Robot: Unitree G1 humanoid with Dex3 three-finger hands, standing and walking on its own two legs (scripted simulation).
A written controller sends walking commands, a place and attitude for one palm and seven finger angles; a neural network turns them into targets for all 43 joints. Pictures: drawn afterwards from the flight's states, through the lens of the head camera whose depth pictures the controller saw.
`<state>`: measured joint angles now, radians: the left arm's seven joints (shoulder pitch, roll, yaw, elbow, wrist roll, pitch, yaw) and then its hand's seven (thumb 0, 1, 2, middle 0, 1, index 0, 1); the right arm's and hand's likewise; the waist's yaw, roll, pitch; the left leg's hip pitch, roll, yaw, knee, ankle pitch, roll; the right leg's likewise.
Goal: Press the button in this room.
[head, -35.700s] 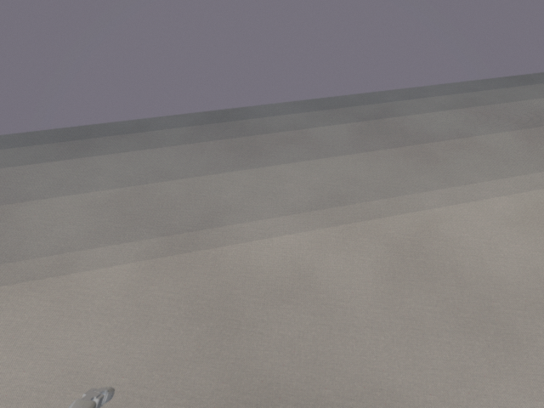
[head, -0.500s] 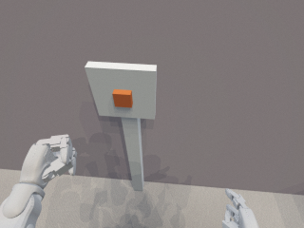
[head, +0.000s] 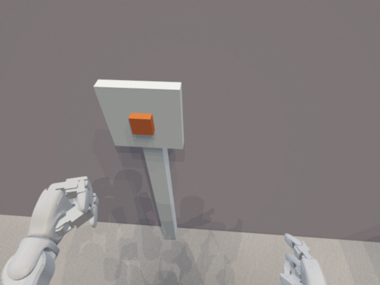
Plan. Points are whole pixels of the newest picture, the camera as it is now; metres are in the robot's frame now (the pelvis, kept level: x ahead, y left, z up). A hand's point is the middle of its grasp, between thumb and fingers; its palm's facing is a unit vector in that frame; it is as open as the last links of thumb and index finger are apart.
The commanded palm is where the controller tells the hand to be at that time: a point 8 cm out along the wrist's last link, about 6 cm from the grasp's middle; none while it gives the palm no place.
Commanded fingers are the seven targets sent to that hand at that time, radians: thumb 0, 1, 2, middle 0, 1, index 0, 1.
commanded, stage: aim a knuckle at the button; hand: left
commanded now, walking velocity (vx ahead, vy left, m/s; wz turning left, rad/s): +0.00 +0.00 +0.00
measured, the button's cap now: (142, 123) +0.46 +0.15 +0.10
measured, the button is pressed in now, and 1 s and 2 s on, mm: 0 0 0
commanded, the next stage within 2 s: none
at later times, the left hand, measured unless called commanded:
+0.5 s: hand (118, 183) +0.29 +0.17 +0.08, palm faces -0.02 -1.00 -0.02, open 3.1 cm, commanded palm +0.27 +0.23 +0.09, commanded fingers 0.00 0.90 0.90 -1.30 -1.50 -1.30 -1.50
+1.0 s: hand (140, 170) +0.34 +0.14 +0.06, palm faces -0.04 -1.00 +0.00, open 3.1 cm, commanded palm +0.32 +0.20 +0.07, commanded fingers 0.00 0.90 0.90 -1.30 -1.50 -1.30 -1.50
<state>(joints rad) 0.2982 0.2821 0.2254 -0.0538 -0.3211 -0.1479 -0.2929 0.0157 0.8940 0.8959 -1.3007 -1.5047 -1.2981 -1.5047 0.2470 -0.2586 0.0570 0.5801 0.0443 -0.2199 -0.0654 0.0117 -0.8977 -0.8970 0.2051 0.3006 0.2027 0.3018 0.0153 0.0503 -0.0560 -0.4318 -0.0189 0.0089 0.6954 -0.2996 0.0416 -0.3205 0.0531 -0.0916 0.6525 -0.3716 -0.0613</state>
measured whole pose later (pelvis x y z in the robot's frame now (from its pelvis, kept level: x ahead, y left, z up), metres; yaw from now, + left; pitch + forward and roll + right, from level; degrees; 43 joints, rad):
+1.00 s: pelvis +0.01 +0.01 -0.01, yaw -2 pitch +6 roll -1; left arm -0.11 0.19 0.09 0.29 -0.19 -0.20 -0.09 0.02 0.89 0.90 -1.30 -1.50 -1.30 -1.50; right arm 0.24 -0.24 0.05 0.58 0.03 -0.10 -0.02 0.01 -0.90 -0.90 0.21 0.30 0.20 0.30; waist -0.02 0.02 -0.06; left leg -0.53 -0.02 0.04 0.76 -0.34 0.05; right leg -0.44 0.04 -0.06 0.75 -0.42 -0.05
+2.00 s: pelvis +0.01 +0.00 -0.01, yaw -2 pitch +6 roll -1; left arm -0.15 0.19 0.08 0.39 -0.20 -0.26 -0.09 0.02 0.90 0.90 -1.30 -1.50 -1.30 -1.50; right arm 0.26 -0.26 0.03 0.57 0.04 -0.04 -0.01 0.01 -0.90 -0.90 0.20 0.30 0.20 0.30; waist -0.02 0.03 -0.07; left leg -0.54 -0.01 0.03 0.77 -0.34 0.04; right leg -0.45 0.06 -0.07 0.75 -0.42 -0.07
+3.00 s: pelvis +0.01 +0.00 -0.01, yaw -2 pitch +8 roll -1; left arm -0.35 0.21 0.11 0.55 -0.18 -0.26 -0.07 0.02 0.89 0.90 -1.30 -1.50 -1.30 -1.50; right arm 0.29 -0.25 0.04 0.60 0.03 -0.03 0.00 0.01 -0.90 -0.90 0.20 0.30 0.20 0.30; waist -0.05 0.04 -0.09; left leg -0.58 -0.01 0.04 0.79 -0.35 0.05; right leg -0.49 0.05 -0.06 0.77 -0.42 -0.06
